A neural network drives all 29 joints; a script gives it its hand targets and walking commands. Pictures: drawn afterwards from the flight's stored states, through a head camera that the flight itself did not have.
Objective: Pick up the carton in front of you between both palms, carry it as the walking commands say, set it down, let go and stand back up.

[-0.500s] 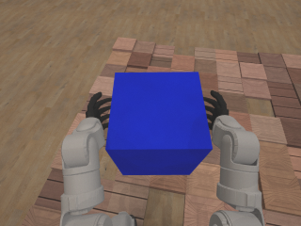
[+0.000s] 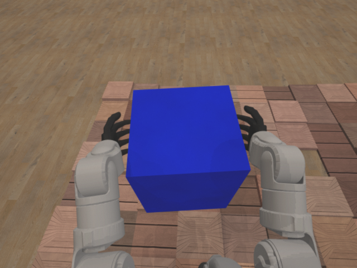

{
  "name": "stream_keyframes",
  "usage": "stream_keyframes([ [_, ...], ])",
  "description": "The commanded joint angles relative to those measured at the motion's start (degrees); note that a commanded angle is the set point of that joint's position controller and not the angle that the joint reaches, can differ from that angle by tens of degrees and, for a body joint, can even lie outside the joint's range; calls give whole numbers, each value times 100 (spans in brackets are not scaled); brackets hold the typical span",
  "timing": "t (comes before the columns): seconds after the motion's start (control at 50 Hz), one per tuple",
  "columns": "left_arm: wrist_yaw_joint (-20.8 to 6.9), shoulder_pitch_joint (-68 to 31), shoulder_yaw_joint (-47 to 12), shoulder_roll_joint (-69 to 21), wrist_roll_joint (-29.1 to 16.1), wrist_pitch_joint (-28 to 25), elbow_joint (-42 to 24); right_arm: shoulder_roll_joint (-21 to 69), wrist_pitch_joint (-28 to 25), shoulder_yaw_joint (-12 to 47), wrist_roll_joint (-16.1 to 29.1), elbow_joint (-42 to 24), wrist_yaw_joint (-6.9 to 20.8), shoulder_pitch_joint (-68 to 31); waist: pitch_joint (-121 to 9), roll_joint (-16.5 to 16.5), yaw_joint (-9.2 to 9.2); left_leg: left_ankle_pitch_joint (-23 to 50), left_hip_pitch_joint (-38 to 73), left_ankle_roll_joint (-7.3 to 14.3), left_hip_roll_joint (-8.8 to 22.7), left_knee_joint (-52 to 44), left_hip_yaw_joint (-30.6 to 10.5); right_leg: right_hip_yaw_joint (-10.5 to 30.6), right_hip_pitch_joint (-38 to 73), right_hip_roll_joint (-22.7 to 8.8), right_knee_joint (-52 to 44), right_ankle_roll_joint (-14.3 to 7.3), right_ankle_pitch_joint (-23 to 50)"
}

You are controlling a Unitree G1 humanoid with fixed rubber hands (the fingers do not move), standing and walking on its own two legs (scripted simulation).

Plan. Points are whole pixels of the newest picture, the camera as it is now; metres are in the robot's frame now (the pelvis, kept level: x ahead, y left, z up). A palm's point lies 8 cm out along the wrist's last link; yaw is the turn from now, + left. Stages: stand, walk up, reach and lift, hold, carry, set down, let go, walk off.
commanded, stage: carry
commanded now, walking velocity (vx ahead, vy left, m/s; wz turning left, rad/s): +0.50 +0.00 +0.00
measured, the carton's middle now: (184, 154) +0.36 -0.02 +0.04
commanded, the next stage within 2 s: none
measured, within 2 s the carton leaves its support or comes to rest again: neither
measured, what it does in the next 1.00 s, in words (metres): walks ahead: left foot, then right foot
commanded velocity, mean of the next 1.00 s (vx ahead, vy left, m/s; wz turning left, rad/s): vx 0.00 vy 0.00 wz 0.00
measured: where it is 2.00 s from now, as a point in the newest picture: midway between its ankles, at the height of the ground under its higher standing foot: (184, 262)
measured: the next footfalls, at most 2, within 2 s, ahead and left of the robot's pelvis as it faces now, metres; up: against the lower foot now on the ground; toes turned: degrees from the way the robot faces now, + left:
left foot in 0.36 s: +0.33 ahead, +0.09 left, -0.02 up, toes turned +7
right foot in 0.60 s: +0.27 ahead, -0.10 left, +0.00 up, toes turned -2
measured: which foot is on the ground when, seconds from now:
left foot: up 0.00-0.34, down 0.36-1.00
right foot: down 0.00-0.36, up 0.38-0.58, down 0.60-1.00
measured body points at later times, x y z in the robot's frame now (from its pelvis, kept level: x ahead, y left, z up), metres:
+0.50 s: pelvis +0.23 +0.03 +0.01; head +0.26 +0.06 +0.46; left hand +0.59 +0.20 +0.14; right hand +0.59 -0.11 +0.15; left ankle +0.30 +0.09 -0.72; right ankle +0.18 -0.10 -0.69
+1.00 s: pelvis +0.29 +0.00 +0.02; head +0.26 +0.01 +0.47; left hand +0.62 +0.17 +0.13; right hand +0.63 -0.13 +0.13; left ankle +0.30 +0.09 -0.72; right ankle +0.24 -0.10 -0.70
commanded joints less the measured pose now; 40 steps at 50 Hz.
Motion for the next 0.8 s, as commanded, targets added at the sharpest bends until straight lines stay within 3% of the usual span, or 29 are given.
stream_keyframes([
  [0.0,-367,-3179,-3840,-4636,-1768,-13,-468,5562,-58,3860,1750,-689,690,-3479,-3002,-1097,806,-1127,-3901,-145,-371,3178,-715,2929,5399,-1988,-833,-1154,2742],
  [0.02,-401,-3394,-3969,-4880,-1913,-80,-749,5666,-102,3819,1703,-848,678,-3512,-2871,-770,763,-827,-3698,-162,-275,2856,-715,2812,4936,-1870,-1020,-1009,2641],
  [0.06,-499,-3532,-4282,-5067,-2201,-135,-918,5563,-162,3616,1382,-788,644,-3124,-2787,-772,578,-649,-3365,-227,-58,2095,-638,2365,4535,-1860,-1089,-898,2893],
  [0.1,-598,-3659,-4602,-5226,-2433,-188,-1132,5438,-243,3609,1089,-930,631,-2866,-2736,-885,568,-627,-3240,-286,-70,1493,-398,2063,4428,-1872,-1126,-942,3464],
  [0.14,-659,-3739,-4772,-5207,-2612,-235,-1294,5317,-305,3659,971,-1081,599,-2799,-2533,-979,631,-354,-2631,-332,-255,336,-82,1485,4003,-1688,-1203,-841,3969],
  [0.18,-665,-3779,-4840,-5009,-2675,-237,-1337,5039,-339,3647,882,-1214,557,-2669,-2514,-1203,590,445,-1829,-224,-535,-498,203,868,3586,-1391,-956,-548,4492],
  [0.22,-641,-3627,-4776,-4730,-2673,-182,-1203,4724,-298,3638,832,-1310,522,-2565,-2474,-1270,501,1522,-1195,-139,-711,-1313,415,466,3408,-1141,-609,-313,4129],
  [0.26,-593,-3413,-4646,-4416,-2581,-78,-1017,4399,-179,3619,827,-1364,510,-2467,-2454,-957,370,2974,-91,-85,-680,-2313,494,62,2850,-727,151,-36,2810],
  [0.28,-557,-3437,-4558,-4266,-2524,1,-986,4231,-92,3601,857,-1394,514,-2531,-2373,-734,314,3705,453,-100,-380,-2523,288,36,2480,-585,511,125,1698],
  [0.3,-506,-3458,-4454,-4076,-2456,109,-920,4020,12,3563,891,-1360,518,-2639,-2468,-126,294,5800,1354,75,483,-2071,-344,65,1686,-425,932,283,90],
  [0.32,-449,-3511,-4336,-3898,-2389,231,-814,3820,126,3476,927,-1249,498,-2630,-2681,435,176,7960,2288,475,1356,-1472,-1183,253,836,-149,1314,359,-1845],
  [0.34,-377,-3503,-4184,-3727,-2299,358,-683,3679,209,3384,1006,-1166,462,-2688,-2953,806,58,8317,2516,758,1683,-1399,-1690,670,647,-110,1504,350,-2663],
  [0.36,-309,-3482,-4069,-3757,-2285,432,-685,3682,270,3462,1152,-1260,429,-2943,-2821,517,34,7948,2199,983,1562,-1564,-1525,810,783,-117,1306,255,-2405],
  [0.38,-277,-3703,-3967,-3732,-2274,504,-893,3790,317,3448,1311,-1297,436,-3079,-2691,392,15,7162,1797,1077,1524,-1810,-1661,864,890,-148,1157,227,-2229],
  [0.4,-266,-3899,-3904,-3866,-2286,552,-988,4021,348,3501,1473,-1448,455,-3360,-2664,263,94,6528,1620,894,1314,-1951,-1576,937,1035,-269,824,224,-2076],
  [0.42,-262,-3989,-3827,-3992,-2289,583,-991,4179,386,3549,1630,-1517,494,-3576,-2687,173,194,6250,1667,674,1176,-2031,-1450,886,1111,-266,578,269,-1970],
  [0.44,-247,-3949,-3702,-4057,-2209,613,-867,4322,430,3589,1753,-1507,542,-3703,-2781,131,179,6254,1720,424,1123,-2035,-1333,808,1187,-205,454,306,-1724],
  [0.48,-230,-3935,-3616,-4168,-2046,664,-672,4556,495,3605,1892,-1464,634,-3916,-2917,344,125,5797,1533,249,1052,-2176,-1105,718,1507,-154,-68,274,-1287],
  [0.54,-238,-4009,-3514,-4147,-1817,734,-367,4609,588,3579,1922,-1298,712,-4250,-2835,281,152,5010,1327,80,825,-2139,-770,679,1895,-193,-732,258,-435],
  [0.6,-280,-4015,-3395,-4090,-1678,794,-26,4623,649,3481,1797,-863,733,-4261,-2606,2,155,4737,1106,35,676,-2040,-639,723,1989,-331,-936,247,78],
  [0.66,-299,-4134,-3332,-4234,-1641,800,259,4808,662,3360,1717,-455,753,-4304,-2513,-88,170,5873,1287,0,726,-1850,-667,663,1763,-304,-599,303,-212],
  [0.72,-382,-3817,-3213,-4430,-1613,800,779,4904,645,3095,1409,119,724,-3957,-2434,-74,270,5202,996,158,606,-1752,-513,787,1873,-480,-833,206,279],
  [0.78,-474,-3948,-3142,-4667,-1587,683,1023,5134,548,2855,1131,582,767,-3812,-2261,-336,269,4794,672,94,534,-1734,-437,857,1919,-635,-497,157,972],
])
